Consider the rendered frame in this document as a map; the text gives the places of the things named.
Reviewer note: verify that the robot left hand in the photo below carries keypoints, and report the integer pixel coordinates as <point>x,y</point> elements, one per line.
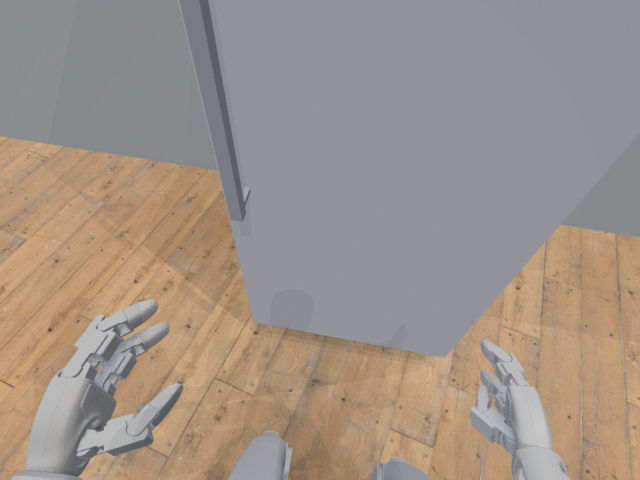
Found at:
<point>61,438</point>

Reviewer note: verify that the right robot forearm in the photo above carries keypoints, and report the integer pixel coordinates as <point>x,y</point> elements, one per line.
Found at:
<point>538,463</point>

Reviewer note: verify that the robot right hand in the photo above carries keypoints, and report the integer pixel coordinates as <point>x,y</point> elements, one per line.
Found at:
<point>518,404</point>

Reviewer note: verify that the handle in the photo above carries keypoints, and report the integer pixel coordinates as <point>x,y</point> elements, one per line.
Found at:
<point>198,22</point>

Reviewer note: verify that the left robot thigh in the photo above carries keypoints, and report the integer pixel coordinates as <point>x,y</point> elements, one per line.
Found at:
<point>265,458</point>

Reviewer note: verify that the fridge door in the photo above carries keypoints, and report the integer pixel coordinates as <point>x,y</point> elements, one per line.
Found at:
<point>407,158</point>

